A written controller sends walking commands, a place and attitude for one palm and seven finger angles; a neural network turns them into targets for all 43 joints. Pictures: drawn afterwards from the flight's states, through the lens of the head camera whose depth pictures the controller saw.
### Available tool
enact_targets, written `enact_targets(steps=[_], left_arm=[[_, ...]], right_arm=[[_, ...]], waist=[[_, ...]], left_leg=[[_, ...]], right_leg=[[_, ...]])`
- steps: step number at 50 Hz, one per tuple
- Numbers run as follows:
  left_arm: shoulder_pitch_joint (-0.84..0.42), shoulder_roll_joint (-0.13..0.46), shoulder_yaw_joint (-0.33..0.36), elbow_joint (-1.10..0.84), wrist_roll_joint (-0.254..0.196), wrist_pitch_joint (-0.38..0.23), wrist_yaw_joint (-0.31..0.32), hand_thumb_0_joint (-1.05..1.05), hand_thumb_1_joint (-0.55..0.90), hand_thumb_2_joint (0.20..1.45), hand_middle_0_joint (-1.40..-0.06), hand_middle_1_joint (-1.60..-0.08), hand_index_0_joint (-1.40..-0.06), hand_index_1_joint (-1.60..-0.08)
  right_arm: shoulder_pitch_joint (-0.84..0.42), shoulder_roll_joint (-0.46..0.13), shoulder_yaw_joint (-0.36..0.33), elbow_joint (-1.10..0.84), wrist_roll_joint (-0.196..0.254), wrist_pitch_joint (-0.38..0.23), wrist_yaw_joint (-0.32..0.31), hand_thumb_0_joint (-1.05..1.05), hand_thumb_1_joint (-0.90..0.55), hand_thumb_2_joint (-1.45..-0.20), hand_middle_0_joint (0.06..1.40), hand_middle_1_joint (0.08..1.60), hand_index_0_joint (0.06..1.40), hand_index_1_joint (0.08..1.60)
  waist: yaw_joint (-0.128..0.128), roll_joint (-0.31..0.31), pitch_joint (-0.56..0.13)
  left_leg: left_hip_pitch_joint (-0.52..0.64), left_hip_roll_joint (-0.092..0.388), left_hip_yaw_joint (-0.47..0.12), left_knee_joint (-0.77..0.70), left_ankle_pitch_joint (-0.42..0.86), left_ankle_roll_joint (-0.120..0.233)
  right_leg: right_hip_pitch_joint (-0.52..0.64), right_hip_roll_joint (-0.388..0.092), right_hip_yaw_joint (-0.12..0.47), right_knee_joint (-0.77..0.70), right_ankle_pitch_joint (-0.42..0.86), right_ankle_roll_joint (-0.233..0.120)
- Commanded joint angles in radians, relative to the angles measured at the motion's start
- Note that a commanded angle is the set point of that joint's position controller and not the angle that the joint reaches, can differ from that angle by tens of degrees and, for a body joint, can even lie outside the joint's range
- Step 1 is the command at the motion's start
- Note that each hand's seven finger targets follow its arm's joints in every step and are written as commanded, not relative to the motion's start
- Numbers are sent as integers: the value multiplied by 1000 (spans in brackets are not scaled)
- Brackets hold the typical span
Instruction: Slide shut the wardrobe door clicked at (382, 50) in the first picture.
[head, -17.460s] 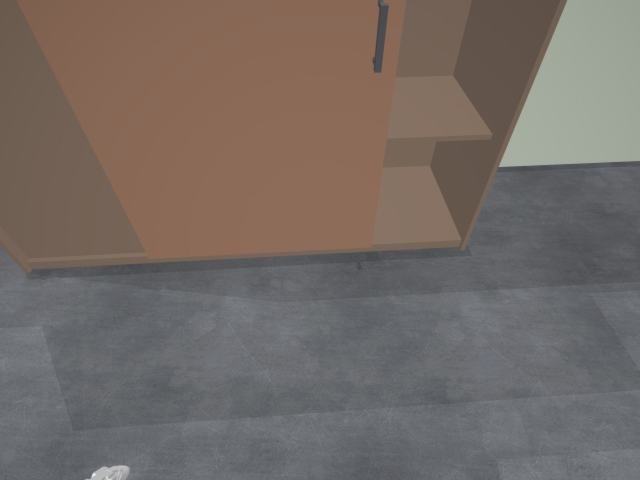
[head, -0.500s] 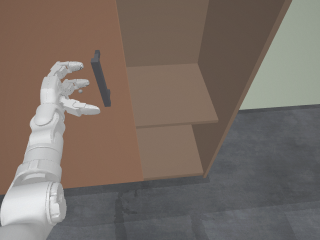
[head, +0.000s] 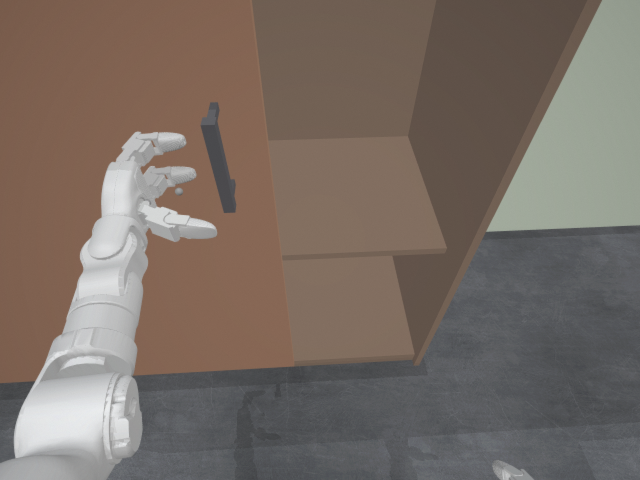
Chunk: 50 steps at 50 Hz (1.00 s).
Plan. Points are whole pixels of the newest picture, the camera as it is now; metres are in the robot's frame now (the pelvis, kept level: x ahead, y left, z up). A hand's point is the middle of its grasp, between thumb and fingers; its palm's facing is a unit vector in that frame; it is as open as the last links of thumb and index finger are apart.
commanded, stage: move the hooked fingers beside the handle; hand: left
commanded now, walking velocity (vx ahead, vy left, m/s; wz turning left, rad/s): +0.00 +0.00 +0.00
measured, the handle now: (222, 160) +0.52 +0.14 +0.12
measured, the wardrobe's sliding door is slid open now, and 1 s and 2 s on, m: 0.38 0.38 0.39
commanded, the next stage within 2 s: feel for the door with the fingertips in 0.22 s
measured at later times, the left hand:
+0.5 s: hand (190, 190) +0.44 +0.17 +0.13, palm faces +0.05 -1.00 -0.01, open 14.0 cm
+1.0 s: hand (209, 178) +0.47 +0.15 +0.14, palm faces +0.08 -1.00 -0.02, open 14.0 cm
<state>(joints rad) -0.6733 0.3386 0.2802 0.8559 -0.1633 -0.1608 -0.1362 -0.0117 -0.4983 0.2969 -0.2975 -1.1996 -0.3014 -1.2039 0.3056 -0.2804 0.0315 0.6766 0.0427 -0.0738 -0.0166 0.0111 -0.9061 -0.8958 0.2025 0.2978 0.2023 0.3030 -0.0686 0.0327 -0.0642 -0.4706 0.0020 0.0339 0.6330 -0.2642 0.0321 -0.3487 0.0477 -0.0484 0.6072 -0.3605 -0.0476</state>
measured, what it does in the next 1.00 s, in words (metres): stands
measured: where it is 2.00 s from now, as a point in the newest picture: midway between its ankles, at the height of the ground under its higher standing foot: outside the picture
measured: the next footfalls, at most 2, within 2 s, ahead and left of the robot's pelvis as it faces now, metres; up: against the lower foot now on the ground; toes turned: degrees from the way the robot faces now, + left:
none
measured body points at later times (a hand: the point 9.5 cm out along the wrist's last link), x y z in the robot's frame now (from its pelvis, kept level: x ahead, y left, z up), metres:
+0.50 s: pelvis +0.00 +0.00 +0.00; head +0.03 -0.01 +0.45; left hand +0.43 +0.22 +0.14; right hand +0.06 -0.26 -0.12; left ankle +0.03 +0.10 -0.72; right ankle -0.03 -0.09 -0.72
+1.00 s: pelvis +0.00 -0.01 +0.00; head +0.04 -0.02 +0.45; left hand +0.46 +0.20 +0.14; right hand +0.06 -0.26 -0.12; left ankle +0.03 +0.10 -0.72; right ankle -0.03 -0.09 -0.72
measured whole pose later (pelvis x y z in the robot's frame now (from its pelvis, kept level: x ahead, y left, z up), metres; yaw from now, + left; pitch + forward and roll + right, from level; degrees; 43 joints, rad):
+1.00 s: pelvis +0.00 -0.01 +0.00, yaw -1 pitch +8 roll +0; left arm -0.75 0.31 0.27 0.92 -0.13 -0.20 -0.05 -0.01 -0.50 0.30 -0.30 -1.20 -0.30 -1.20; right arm 0.35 -0.27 0.02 0.69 0.03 -0.06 0.01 0.01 -0.91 -0.90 0.20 0.30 0.20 0.30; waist -0.09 0.04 -0.07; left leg -0.51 0.01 0.04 0.65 -0.28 0.02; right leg -0.40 0.05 -0.04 0.64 -0.38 -0.05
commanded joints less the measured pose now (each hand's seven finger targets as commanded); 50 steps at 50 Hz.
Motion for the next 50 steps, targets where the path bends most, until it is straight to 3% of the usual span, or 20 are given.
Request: enact_targets(steps=[1,4,7,9,12,14,16,19,23,25,27,30,32,34,37,38,40,43,47,50], left_arm=[[-459,254,50,-245,-4,-81,1,0,-500,300,-300,-1200,-300,-1200],[-454,224,30,-212,-12,-80,-5,0,-500,300,-300,-1200,-300,-1200],[-441,267,68,-197,-13,-83,-5,0,-500,300,-300,-1200,-300,-1200],[-483,235,34,-212,-14,-83,-13,0,-500,300,-300,-1200,-300,-1200],[-469,259,48,-221,-12,-90,-15,0,-500,300,-300,-1200,-300,-1200],[-494,222,23,-219,-20,-91,-18,0,-500,300,-300,-1200,-300,-1200],[-466,257,55,-196,-20,-90,-17,0,-500,300,-300,-1200,-300,-1200],[-499,196,3,-224,-18,-95,-12,0,-500,300,-300,-1200,-300,-1200],[-482,170,-3,-194,-17,-86,14,0,-500,300,-300,-1200,-300,-1200],[-510,195,15,-171,-9,-83,30,0,-500,300,-300,-1200,-300,-1200],[-503,239,52,-187,7,-92,49,0,-500,300,-300,-1200,-300,-1200],[-530,170,-4,-232,13,-104,60,0,-500,300,-300,-1200,-300,-1200],[-490,183,19,-212,13,-103,75,0,-500,300,-300,-1200,-300,-1200],[-492,132,-15,-219,8,-96,80,0,-500,300,-300,-1200,-300,-1200],[-486,214,50,-184,25,-86,98,0,-500,300,-300,-1200,-300,-1200],[-487,207,42,-191,30,-85,100,0,-500,300,-300,-1200,-300,-1200],[-524,220,49,-189,32,-89,102,0,-500,300,-300,-1200,-300,-1200],[-569,178,8,-206,32,-104,94,0,-500,300,-300,-1200,-300,-1200],[-538,177,10,-156,23,-103,77,0,-500,300,-300,-1200,-300,-1200],[-551,155,-5,-138,23,-94,71,0,-500,300,-300,-1200,-300,-1200]], right_arm=[[38,-138,-50,-112,-3,-37,-11,0,-900,-900,200,300,200,300],[37,-137,-46,-114,-1,-35,-9,0,-900,-900,200,300,200,300],[42,-146,-51,-116,-2,-36,-12,0,-900,-900,200,300,200,300],[45,-139,-49,-110,-1,-38,-11,0,-900,-900,200,300,200,300],[48,-144,-50,-111,-2,-39,-12,0,-900,-900,200,300,200,300],[52,-139,-51,-104,-1,-44,-11,0,-900,-900,200,300,200,300],[58,-145,-52,-101,-2,-44,-11,0,-900,-900,200,300,200,300],[61,-139,-55,-97,-1,-51,-6,0,-900,-900,200,300,200,300],[65,-140,-57,-88,-4,-53,-1,0,-900,-900,200,300,200,300],[69,-140,-55,-83,-5,-51,0,0,-900,-900,200,300,200,300],[70,-145,-58,-85,-10,-48,3,0,-900,-900,200,300,200,300],[67,-132,-57,-96,-11,-48,9,0,-900,-900,200,300,200,300],[71,-138,-63,-92,-14,-46,12,0,-900,-900,200,300,200,300],[62,-129,-59,-97,-13,-45,15,0,-900,-900,200,300,200,300],[70,-140,-61,-92,-15,-34,11,0,-900,-900,200,300,200,300],[68,-133,-57,-95,-15,-29,11,0,-900,-900,200,300,200,300],[70,-132,-56,-94,-15,-27,8,0,-900,-900,200,300,200,300],[73,-127,-57,-92,-16,-27,8,0,-900,-900,200,300,200,300],[86,-137,-61,-84,-15,-26,10,0,-900,-900,200,300,200,300],[92,-134,-61,-81,-13,-22,15,0,-900,-900,200,300,200,300]], waist=[[-3,23,-314],[-13,-2,-275],[-3,-37,-289],[-18,16,-293],[-10,10,-300],[-27,-4,-290],[-14,4,-294],[-23,36,-307],[-24,0,-295],[-26,-13,-268],[-12,-8,-301],[-22,31,-332],[-12,-8,-338],[-22,10,-321],[-8,-44,-301],[-10,-7,-312],[-18,-25,-311],[-30,28,-342],[-29,-27,-344],[-36,-15,-326]], left_leg=[[300,-5,-61,-32,218,20],[280,-4,-61,-32,194,21],[268,-7,-56,-26,200,25],[286,-6,-57,-27,192,22],[289,-5,-61,-25,207,22],[290,-3,-63,-27,191,22],[281,-3,-64,-30,181,20],[310,-2,-68,-27,195,17],[294,-1,-68,-25,190,18],[260,-3,-64,-28,161,19],[269,-5,-62,-19,187,21],[302,-2,-64,-14,220,14],[305,-1,-64,-8,238,15],[292,-3,-54,-9,230,16],[244,-7,-47,-9,222,22],[245,-7,-45,-13,216,19],[241,-7,-45,-8,208,21],[280,-7,-48,-2,239,17],[271,-8,-47,9,263,21],[269,-8,-50,8,259,19]], right_leg=[[-31,-16,53,-79,362,19],[-53,-13,51,-87,340,22],[-37,-12,57,-88,357,23],[-55,-13,56,-87,342,24],[-55,-11,55,-86,346,21],[-65,-9,52,-91,331,24],[-61,-9,55,-91,318,23],[-81,-7,46,-85,315,21],[-89,-5,46,-86,311,24],[-91,-6,49,-88,294,26],[-75,-6,52,-79,318,24],[-78,-5,44,-62,342,22],[-75,-1,44,-65,353,22],[-73,-3,49,-66,369,26],[-50,-6,56,-67,386,29],[-42,-8,56,-63,381,28],[-40,-8,60,-65,379,29],[-54,-7,57,-55,397,26],[-47,-3,60,-57,438,29],[-66,-4,54,-56,429,28]])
